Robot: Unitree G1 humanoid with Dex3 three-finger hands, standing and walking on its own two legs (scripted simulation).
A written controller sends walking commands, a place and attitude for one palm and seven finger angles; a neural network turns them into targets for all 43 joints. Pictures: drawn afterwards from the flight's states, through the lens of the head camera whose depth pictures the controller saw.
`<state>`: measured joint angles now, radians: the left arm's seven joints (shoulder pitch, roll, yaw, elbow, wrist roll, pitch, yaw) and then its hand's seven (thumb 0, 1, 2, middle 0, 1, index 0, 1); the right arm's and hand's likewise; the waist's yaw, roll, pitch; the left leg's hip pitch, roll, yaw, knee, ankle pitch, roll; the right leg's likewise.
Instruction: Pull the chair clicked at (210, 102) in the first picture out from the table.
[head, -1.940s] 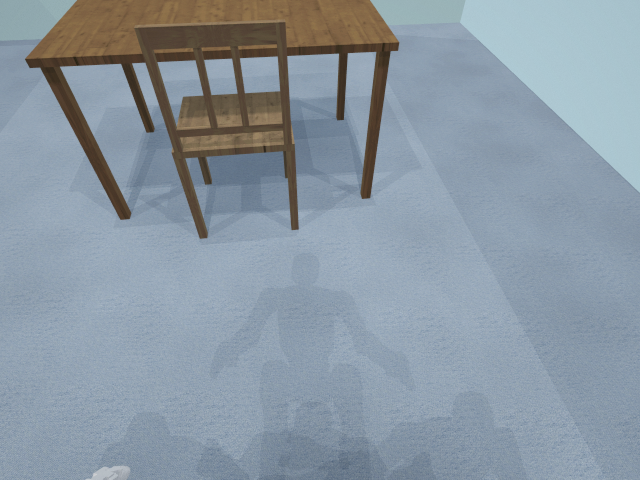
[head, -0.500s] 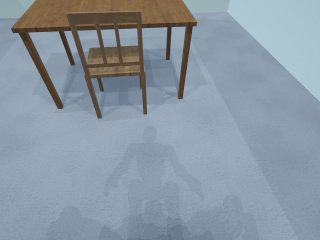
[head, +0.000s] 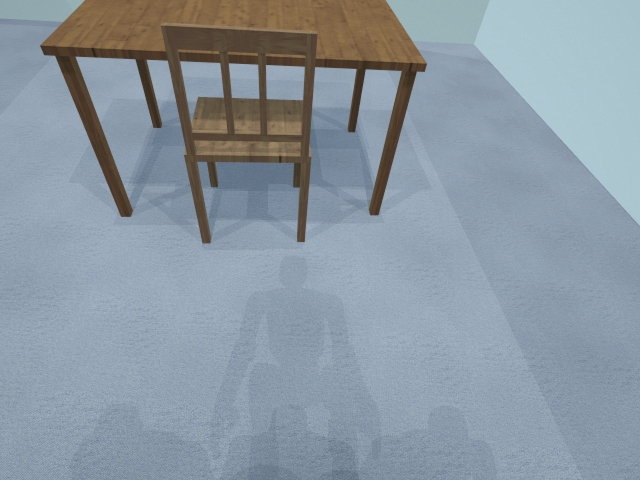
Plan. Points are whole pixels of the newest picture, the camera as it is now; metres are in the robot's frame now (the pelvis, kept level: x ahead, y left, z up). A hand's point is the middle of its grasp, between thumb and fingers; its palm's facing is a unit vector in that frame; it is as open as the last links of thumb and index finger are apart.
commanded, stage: walk to a spot facing it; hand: left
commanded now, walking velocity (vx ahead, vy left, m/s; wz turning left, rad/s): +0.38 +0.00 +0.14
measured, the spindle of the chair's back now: (227, 94) +1.16 +0.31 -0.11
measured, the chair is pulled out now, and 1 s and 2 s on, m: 0.00 0.00 0.00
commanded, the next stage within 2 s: take the last steps up to it in 0.64 s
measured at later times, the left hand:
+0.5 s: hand (237, 376) +0.31 +0.14 -0.17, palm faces +0.08 -0.98 -0.18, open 7.4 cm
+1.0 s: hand (200, 359) +0.34 +0.21 -0.18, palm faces +0.26 -0.95 -0.17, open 7.4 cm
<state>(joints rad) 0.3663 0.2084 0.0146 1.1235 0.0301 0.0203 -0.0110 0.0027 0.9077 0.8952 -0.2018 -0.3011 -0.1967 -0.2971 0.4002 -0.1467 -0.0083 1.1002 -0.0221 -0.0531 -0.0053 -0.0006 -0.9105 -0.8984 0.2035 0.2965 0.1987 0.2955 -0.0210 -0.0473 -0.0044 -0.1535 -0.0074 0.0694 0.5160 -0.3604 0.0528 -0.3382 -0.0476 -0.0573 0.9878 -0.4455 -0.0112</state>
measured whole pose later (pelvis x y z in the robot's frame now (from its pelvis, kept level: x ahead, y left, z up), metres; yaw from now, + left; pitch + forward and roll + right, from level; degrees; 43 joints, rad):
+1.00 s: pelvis +0.41 +0.04 +0.00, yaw +11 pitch -2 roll +0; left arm 0.34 0.19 0.04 1.08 0.03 0.00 0.00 0.00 0.91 0.90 -0.20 -0.30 -0.19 -0.30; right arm 0.18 -0.15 -0.04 0.99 -0.01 -0.07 -0.02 -0.02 -0.95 -0.90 0.21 0.30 0.20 0.30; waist 0.04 -0.04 0.05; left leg -0.24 0.02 0.18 0.47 -0.21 0.07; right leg -0.49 -0.12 -0.08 1.14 -0.34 0.02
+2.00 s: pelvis +0.68 +0.05 +0.01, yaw +6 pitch -1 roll +0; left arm 0.23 0.18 0.03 1.09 0.02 0.03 0.03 0.00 0.91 0.90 -0.20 -0.30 -0.19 -0.30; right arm 0.17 -0.14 -0.02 1.06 -0.01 -0.02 -0.05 -0.01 -0.96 -0.90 0.21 0.30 0.20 0.30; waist 0.01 -0.05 0.07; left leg -0.21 0.01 0.14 0.42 -0.19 0.05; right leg -0.35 -0.05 -0.05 0.78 -0.42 0.02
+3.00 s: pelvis +0.66 +0.00 +0.00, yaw +7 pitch +1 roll +0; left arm 0.31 0.10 -0.01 1.14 0.02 -0.02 0.04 0.00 0.91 0.90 -0.20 -0.30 -0.20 -0.30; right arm 0.32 -0.14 0.00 1.10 -0.02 -0.01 -0.03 0.00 -0.91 -0.90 0.20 0.30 0.20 0.30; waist -0.01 0.07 0.03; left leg -0.19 0.05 0.00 0.53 -0.35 -0.03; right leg -0.24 0.02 -0.08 0.54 -0.31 -0.05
